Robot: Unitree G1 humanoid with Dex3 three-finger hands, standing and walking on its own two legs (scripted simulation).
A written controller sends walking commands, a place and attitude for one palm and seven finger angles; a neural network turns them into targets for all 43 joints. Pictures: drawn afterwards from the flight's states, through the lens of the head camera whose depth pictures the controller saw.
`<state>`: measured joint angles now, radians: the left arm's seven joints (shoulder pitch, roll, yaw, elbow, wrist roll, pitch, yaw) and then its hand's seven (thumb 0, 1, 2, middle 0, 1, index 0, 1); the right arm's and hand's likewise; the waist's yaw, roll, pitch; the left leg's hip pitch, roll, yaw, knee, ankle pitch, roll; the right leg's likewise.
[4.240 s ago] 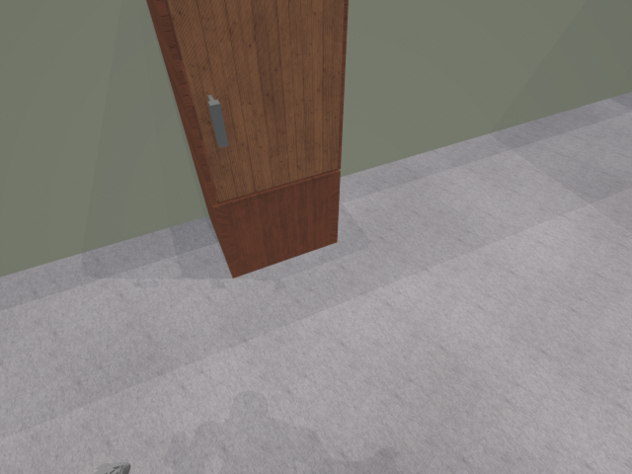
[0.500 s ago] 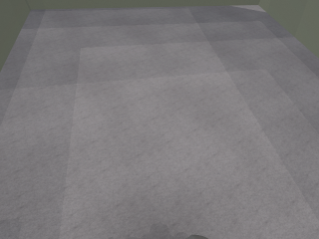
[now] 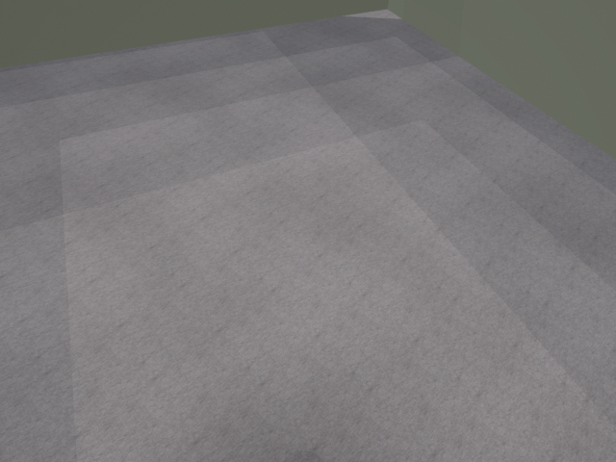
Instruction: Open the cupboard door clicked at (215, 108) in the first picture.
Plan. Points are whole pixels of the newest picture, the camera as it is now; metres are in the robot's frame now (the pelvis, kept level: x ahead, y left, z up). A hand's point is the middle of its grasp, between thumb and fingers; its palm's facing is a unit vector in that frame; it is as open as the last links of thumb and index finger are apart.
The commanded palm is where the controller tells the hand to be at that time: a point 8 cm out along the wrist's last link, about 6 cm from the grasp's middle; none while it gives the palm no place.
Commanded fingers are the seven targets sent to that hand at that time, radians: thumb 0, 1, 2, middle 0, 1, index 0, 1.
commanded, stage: walk to a spot facing it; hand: left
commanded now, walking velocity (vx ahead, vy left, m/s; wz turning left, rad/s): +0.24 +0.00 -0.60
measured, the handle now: out of the picture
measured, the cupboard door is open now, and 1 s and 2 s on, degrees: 0 0 0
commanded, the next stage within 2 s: turn to face it in 0.54 s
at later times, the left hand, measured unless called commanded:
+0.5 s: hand (240, 384) +0.26 +0.14 -0.18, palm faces -0.35 -0.92 -0.20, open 7.4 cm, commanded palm none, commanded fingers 0.00 0.90 0.90 -0.20 -0.30 -0.20 -0.30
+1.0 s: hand (252, 359) +0.31 +0.12 -0.18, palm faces -0.31 -0.94 -0.16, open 7.4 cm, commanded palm none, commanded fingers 0.00 0.90 0.90 -0.20 -0.30 -0.20 -0.30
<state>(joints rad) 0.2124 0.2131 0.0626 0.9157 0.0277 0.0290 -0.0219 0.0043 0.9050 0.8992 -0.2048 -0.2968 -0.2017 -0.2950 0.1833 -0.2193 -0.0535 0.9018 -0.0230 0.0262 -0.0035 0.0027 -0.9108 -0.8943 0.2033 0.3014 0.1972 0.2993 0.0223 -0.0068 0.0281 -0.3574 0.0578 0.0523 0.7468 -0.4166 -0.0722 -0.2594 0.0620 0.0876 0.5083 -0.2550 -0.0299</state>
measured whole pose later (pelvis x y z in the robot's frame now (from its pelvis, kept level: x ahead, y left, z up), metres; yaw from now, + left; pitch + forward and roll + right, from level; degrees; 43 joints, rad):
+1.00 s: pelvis +0.17 -0.01 +0.00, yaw -20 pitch -1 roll -1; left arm 0.18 0.18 0.04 0.97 0.02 0.03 0.02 0.00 0.91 0.90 -0.20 -0.30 -0.20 -0.29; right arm 0.25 -0.15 -0.02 1.00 -0.03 0.01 -0.01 0.00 -0.93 -0.89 0.20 0.30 0.20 0.30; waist -0.01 -0.03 0.02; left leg -0.31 0.03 0.03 0.59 -0.28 0.02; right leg -0.31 -0.01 -0.07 0.80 -0.47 0.02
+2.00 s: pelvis +0.14 -0.03 +0.00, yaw +14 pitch +1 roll +0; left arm 0.17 0.26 0.08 0.89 0.02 0.05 0.01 0.01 0.91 0.90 -0.20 -0.30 -0.20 -0.29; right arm 0.17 -0.22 -0.05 0.90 -0.03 0.03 0.01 0.00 -0.91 -0.89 0.21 0.30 0.20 0.30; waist 0.00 0.00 0.08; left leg -0.26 -0.01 -0.04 0.51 -0.27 0.01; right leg -0.44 -0.08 -0.02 0.91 -0.43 0.10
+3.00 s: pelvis +0.17 -0.06 -0.01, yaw +50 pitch +0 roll +1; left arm 0.16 0.19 0.04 0.84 0.02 0.01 0.01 0.00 0.91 0.90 -0.20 -0.30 -0.20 -0.29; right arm 0.21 -0.26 -0.09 0.92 -0.02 0.07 0.01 0.00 -0.91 -0.89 0.21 0.30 0.20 0.30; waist -0.03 0.06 0.06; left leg -0.42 -0.06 -0.10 0.85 -0.45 -0.03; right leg -0.28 -0.05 -0.08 0.61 -0.32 -0.02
